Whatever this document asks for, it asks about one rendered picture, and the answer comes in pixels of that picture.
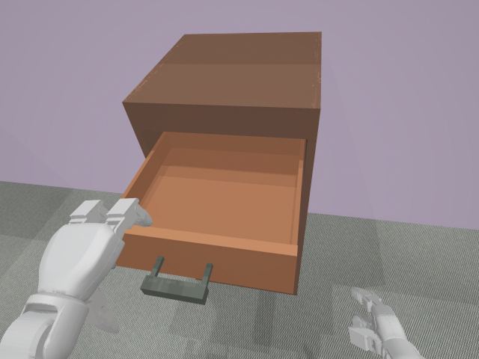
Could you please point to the left robot forearm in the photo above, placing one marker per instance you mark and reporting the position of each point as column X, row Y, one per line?
column 48, row 328

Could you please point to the right robot forearm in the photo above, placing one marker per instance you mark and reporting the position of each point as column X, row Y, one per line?
column 397, row 348

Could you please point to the handle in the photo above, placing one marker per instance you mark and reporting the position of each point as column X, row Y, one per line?
column 176, row 289

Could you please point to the left robot hand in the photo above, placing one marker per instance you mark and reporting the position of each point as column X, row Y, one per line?
column 80, row 255

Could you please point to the cabinet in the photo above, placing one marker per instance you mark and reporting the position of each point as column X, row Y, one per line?
column 249, row 84

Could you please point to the right robot hand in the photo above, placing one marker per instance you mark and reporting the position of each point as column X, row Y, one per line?
column 370, row 334

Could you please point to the drawer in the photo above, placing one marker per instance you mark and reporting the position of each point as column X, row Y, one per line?
column 229, row 200

